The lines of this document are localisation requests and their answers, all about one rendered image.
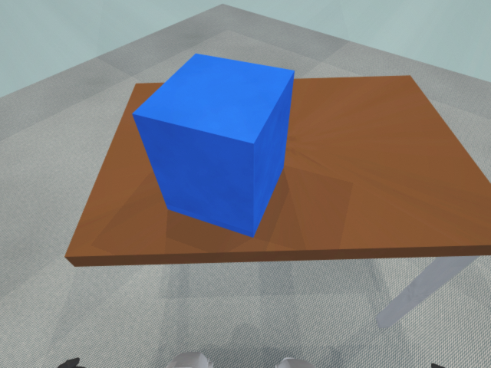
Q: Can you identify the carton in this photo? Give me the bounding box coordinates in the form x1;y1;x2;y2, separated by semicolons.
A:
132;54;295;238

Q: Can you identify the robot left thigh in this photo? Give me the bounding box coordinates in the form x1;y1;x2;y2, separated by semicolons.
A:
166;352;213;368

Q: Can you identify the table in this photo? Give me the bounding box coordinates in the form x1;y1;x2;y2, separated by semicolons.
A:
64;75;491;328

